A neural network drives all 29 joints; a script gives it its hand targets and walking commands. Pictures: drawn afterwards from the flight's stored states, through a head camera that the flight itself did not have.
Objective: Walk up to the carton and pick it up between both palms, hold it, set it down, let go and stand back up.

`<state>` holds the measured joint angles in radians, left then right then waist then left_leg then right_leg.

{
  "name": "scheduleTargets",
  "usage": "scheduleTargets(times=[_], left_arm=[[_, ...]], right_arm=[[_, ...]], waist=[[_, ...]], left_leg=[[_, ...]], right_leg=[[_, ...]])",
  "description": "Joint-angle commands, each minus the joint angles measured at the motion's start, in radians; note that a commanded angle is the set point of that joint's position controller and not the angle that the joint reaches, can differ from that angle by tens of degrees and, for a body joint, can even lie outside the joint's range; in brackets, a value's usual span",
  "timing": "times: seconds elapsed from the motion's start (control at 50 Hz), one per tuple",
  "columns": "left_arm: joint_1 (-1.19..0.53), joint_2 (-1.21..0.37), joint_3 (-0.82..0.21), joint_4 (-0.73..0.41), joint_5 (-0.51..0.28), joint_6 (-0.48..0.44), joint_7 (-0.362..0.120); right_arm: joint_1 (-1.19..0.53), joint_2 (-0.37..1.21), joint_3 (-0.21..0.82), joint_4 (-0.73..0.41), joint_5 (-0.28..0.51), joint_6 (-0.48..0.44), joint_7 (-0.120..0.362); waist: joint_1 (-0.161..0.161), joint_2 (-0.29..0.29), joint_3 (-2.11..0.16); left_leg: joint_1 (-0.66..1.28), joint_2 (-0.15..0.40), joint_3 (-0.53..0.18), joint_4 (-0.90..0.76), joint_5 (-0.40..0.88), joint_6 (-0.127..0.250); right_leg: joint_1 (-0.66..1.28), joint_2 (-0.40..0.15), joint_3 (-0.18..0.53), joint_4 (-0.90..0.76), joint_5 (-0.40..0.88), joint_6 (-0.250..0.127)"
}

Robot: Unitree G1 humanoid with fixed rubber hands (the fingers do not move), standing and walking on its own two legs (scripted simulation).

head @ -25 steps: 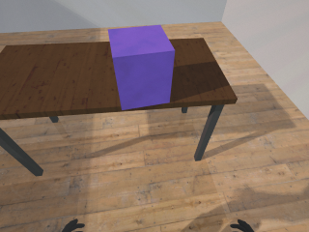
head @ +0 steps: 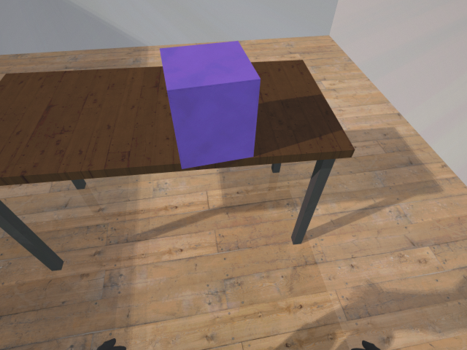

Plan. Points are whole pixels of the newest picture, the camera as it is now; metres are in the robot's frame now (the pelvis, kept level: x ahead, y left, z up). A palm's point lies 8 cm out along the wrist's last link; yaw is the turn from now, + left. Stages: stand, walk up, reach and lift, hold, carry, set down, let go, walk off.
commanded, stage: stand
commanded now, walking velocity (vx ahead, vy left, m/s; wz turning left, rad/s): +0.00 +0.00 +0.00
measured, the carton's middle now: (209, 106) +0.71 +0.07 +0.01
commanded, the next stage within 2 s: walk up in 0.90 s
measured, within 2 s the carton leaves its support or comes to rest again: neither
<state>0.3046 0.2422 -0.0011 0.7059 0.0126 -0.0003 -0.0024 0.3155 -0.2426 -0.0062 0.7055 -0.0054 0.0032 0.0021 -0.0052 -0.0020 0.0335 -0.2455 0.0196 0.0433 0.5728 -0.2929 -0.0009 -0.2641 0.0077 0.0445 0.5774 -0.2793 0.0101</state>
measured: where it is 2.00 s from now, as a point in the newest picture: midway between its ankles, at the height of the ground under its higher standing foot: (217, 341)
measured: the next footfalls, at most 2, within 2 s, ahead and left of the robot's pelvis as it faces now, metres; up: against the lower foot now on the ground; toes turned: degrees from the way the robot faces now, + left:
left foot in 1.34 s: +0.11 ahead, +0.16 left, +0.00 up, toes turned +3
right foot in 1.74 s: +0.31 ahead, -0.07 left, +0.00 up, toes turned -1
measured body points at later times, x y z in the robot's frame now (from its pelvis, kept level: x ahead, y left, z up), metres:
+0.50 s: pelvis -0.01 +0.00 +0.00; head -0.01 +0.00 +0.45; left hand +0.07 +0.25 -0.12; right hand +0.06 -0.26 -0.12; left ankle +0.01 +0.12 -0.73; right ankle +0.02 -0.13 -0.73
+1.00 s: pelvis +0.00 +0.00 +0.00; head +0.00 +0.00 +0.45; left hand +0.07 +0.25 -0.12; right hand +0.07 -0.25 -0.12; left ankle +0.01 +0.12 -0.73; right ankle +0.02 -0.13 -0.73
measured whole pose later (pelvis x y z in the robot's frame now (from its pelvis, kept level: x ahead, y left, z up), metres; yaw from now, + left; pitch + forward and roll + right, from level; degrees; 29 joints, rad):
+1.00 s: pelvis +0.00 +0.00 +0.00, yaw +0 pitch -2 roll +0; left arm 0.33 0.24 0.00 0.77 0.01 0.00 0.01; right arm 0.35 -0.24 -0.01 0.75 -0.01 0.00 -0.01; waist 0.00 0.00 0.02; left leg -0.23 0.02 0.04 0.54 -0.27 0.00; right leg -0.25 0.01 0.05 0.54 -0.26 0.01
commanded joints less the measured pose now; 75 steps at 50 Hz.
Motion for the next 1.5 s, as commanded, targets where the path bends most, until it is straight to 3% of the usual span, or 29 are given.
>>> scheduleTargets(times=[0.0,0.1,0.34,0.52,0.62,0.78,1.06,1.08,1.1,1.12,1.14,1.16,1.18,1.2,1.24,1.26,1.28,1.3,1.32,1.34,1.36,1.38,1.4,1.42,1.44,1.48], left_arm=[[-0.005,0.121,0.045,-0.099,0.0,-0.029,0.008],[0.001,0.125,0.047,-0.095,0.001,-0.024,0.009],[0.012,0.129,0.051,-0.078,0.003,-0.024,0.006],[0.034,0.125,0.052,-0.059,0.003,-0.025,0.007],[0.04,0.13,0.052,-0.047,0.006,-0.025,0.01],[0.046,0.124,0.046,-0.03,0.001,-0.027,0.014],[0.043,0.129,0.045,-0.006,0.001,-0.024,0.017],[0.123,0.144,0.081,-0.019,0.04,-0.031,0.008],[0.121,0.165,0.095,-0.021,0.05,-0.031,0.004],[0.139,0.179,0.105,-0.017,0.052,-0.031,0.002],[0.173,0.195,0.11,-0.001,0.05,-0.034,0.003],[0.172,0.254,0.12,0.001,0.042,-0.039,0.01],[0.154,0.253,0.121,0.005,0.052,-0.041,0.016],[0.151,0.226,0.113,0.008,0.056,-0.045,0.019],[0.095,0.221,0.108,0.009,0.057,-0.044,0.021],[0.039,0.217,0.104,0.0,0.05,-0.04,0.017],[-0.034,0.213,0.098,-0.011,0.04,-0.034,0.009],[-0.069,0.179,0.084,-0.022,0.038,-0.026,0.004],[-0.036,0.096,0.057,-0.03,0.034,-0.021,-0.001],[0.005,0.004,0.025,-0.071,0.023,-0.022,-0.004],[0.03,0.099,0.055,-0.079,0.033,-0.008,0.0],[0.018,0.143,0.065,-0.078,0.037,-0.001,-0.005],[0.006,0.152,0.073,-0.066,0.036,-0.004,-0.011],[0.013,0.139,0.07,-0.06,0.032,-0.015,-0.016],[0.044,0.131,0.071,-0.048,0.032,-0.023,-0.022],[0.054,0.114,0.07,-0.054,0.032,-0.026,-0.035]], right_arm=[[-0.005,-0.129,-0.046,-0.102,0.0,-0.028,-0.009],[-0.001,-0.128,-0.046,-0.097,-0.002,-0.022,-0.008],[0.017,-0.133,-0.047,-0.085,-0.004,-0.023,-0.008],[0.03,-0.135,-0.049,-0.068,-0.001,-0.026,-0.008],[0.045,-0.135,-0.047,-0.059,-0.004,-0.025,-0.009],[0.054,-0.136,-0.047,-0.047,-0.001,-0.025,-0.013],[0.05,-0.13,-0.043,-0.035,0.002,-0.023,-0.016],[0.129,-0.151,-0.077,-0.025,-0.037,-0.023,0.002],[0.128,-0.153,-0.081,-0.028,-0.041,-0.02,0.011],[0.116,-0.138,-0.08,-0.04,-0.046,-0.02,0.018],[0.092,-0.116,-0.074,-0.061,-0.047,-0.023,0.023],[0.048,-0.089,-0.068,-0.089,-0.045,-0.027,0.026],[0.049,-0.095,-0.069,-0.098,-0.054,-0.03,0.028],[0.046,-0.115,-0.077,-0.101,-0.047,-0.032,0.027],[0.1,-0.117,-0.092,-0.101,-0.036,-0.04,0.033],[0.16,-0.105,-0.096,-0.09,-0.034,-0.046,0.038],[0.252,-0.094,-0.103,-0.066,-0.033,-0.055,0.04],[0.355,-0.108,-0.118,-0.03,-0.033,-0.062,0.03],[0.433,-0.16,-0.135,-0.002,-0.044,-0.065,0.016],[0.436,-0.25,-0.14,-0.029,-0.065,-0.067,0.0],[0.379,-0.278,-0.14,-0.021,-0.06,-0.05,-0.013],[0.331,-0.243,-0.125,-0.028,-0.048,-0.047,-0.016],[0.295,-0.212,-0.108,-0.025,-0.046,-0.05,-0.014],[0.278,-0.205,-0.096,-0.032,-0.049,-0.054,-0.014],[0.243,-0.204,-0.095,-0.03,-0.045,-0.054,-0.018],[0.23,-0.185,-0.081,0.002,-0.036,-0.058,-0.016]], waist=[[0.004,0.0,-0.044],[0.006,0.012,0.0],[-0.001,-0.007,0.027],[0.007,0.001,-0.003],[0.004,0.019,0.003],[0.001,-0.006,-0.004],[0.007,0.001,0.004],[0.011,0.023,-0.074],[0.011,0.003,0.015],[0.026,-0.042,0.074],[0.049,-0.077,0.1],[0.063,-0.167,0.185],[0.064,-0.173,0.186],[0.068,-0.145,0.156],[0.032,-0.142,0.092],[-0.005,-0.15,0.067],[-0.063,-0.143,0.041],[-0.118,-0.072,0.017],[-0.147,0.111,-0.006],[-0.134,0.296,0.018],[-0.091,0.134,0.114],[-0.064,0.065,0.196],[-0.057,0.045,0.239],[-0.054,0.069,0.218],[-0.043,0.081,0.166],[-0.031,0.135,0.135]], left_leg=[[0.017,0.076,-0.097,-0.107,0.111,0.034],[-0.011,0.075,-0.107,-0.134,0.027,0.037],[-0.025,0.072,-0.11,-0.151,-0.043,0.034],[-0.034,0.083,-0.132,-0.174,-0.096,0.038],[-0.038,0.079,-0.13,-0.179,-0.087,0.039],[0.0,0.076,-0.114,-0.148,0.035,0.036],[-0.002,0.078,-0.111,-0.162,0.047,0.035],[-0.022,0.042,-0.107,-0.092,-0.388,0.069],[-0.147,0.041,-0.128,-0.068,-0.468,0.07],[-0.236,0.025,-0.113,-0.019,-0.464,0.061],[-0.301,-0.006,-0.057,0.083,-0.339,0.043],[-0.373,-0.005,-0.014,0.2,-0.167,0.024],[-0.4,0.05,-0.066,0.22,-0.166,0.023],[-0.413,0.055,-0.081,0.235,-0.192,0.013],[-0.278,0.066,-0.091,0.157,-0.197,0.016],[-0.134,0.047,-0.064,0.085,-0.122,0.022],[0.082,0.01,-0.013,-0.009,-0.008,0.03],[0.276,-0.047,0.02,-0.052,0.036,0.026],[0.397,0.019,-0.117,-0.121,-0.093,0.041],[0.33,0.282,-0.601,-0.354,-0.501,0.12],[0.146,0.403,-0.799,-0.446,-0.708,0.24],[0.073,0.386,-0.777,-0.457,-0.666,0.269],[0.048,0.34,-0.648,-0.422,-0.51,0.251],[0.074,0.292,-0.526,-0.381,-0.281,0.238],[0.057,0.26,-0.453,-0.386,-0.27,0.217],[0.021,0.217,-0.351,-0.381,-0.158,0.213]], right_leg=[[0.0,-0.081,0.082,-0.092,0.157,-0.04],[-0.024,-0.077,0.089,-0.111,0.084,-0.041],[-0.056,-0.077,0.102,-0.145,-0.005,-0.038],[-0.037,-0.066,0.091,-0.133,-0.015,-0.032],[-0.034,-0.07,0.1,-0.133,-0.002,-0.031],[-0.031,-0.078,0.097,-0.132,0.084,-0.029],[-0.011,-0.077,0.087,-0.129,0.109,-0.028],[0.044,-0.068,0.109,-0.113,-0.371,-0.079],[0.025,-0.102,0.177,-0.142,-0.508,-0.108],[0.028,-0.149,0.251,-0.201,-0.584,-0.14],[0.07,-0.219,0.354,-0.278,-0.591,-0.186],[0.05,-0.324,0.487,-0.371,-0.591,-0.259],[0.081,-0.369,0.511,-0.378,-0.504,-0.293],[0.11,-0.365,0.49,-0.377,-0.449,-0.291],[0.064,-0.321,0.377,-0.341,-0.399,-0.243],[-0.018,-0.27,0.285,-0.307,-0.372,-0.206],[-0.156,-0.197,0.172,-0.237,-0.376,-0.163],[-0.287,-0.111,0.073,-0.076,-0.403,-0.122],[-0.417,-0.018,-0.049,0.195,-0.397,-0.073],[-0.545,0.052,-0.105,0.465,-0.365,-0.011],[-0.516,-0.029,0.006,0.531,-0.347,-0.025],[-0.525,-0.071,0.025,0.576,-0.253,-0.021],[-0.525,-0.087,0.024,0.569,-0.174,-0.019],[-0.504,-0.096,0.011,0.523,-0.13,-0.014],[-0.443,-0.105,0.0,0.464,-0.097,-0.01],[-0.343,-0.092,-0.032,0.38,-0.057,0.006]])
